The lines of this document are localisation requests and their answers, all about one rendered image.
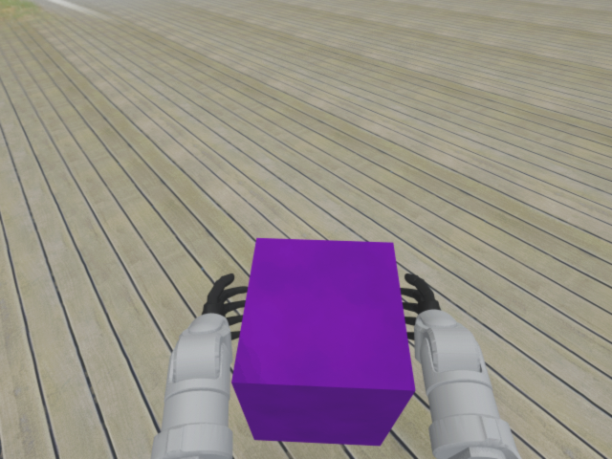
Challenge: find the left robot hand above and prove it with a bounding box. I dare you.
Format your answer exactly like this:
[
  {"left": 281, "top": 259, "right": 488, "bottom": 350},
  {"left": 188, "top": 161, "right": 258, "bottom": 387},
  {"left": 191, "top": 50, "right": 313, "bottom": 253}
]
[{"left": 202, "top": 273, "right": 248, "bottom": 340}]

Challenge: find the carton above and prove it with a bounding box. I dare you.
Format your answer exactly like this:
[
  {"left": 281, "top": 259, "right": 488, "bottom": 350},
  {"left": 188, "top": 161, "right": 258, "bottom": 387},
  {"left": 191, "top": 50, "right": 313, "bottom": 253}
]
[{"left": 231, "top": 238, "right": 416, "bottom": 446}]

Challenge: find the left robot forearm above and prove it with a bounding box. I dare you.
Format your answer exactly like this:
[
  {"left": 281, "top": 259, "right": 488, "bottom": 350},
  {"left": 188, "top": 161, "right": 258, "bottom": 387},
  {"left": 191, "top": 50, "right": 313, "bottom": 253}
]
[{"left": 150, "top": 314, "right": 233, "bottom": 459}]

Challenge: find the right robot forearm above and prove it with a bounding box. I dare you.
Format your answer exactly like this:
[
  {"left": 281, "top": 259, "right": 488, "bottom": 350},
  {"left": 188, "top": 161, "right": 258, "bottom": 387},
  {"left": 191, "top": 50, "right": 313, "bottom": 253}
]
[{"left": 414, "top": 310, "right": 522, "bottom": 459}]

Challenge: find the right robot hand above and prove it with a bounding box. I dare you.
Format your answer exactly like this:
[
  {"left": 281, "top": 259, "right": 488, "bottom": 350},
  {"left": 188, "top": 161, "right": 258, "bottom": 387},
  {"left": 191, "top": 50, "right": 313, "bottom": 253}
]
[{"left": 400, "top": 273, "right": 442, "bottom": 340}]

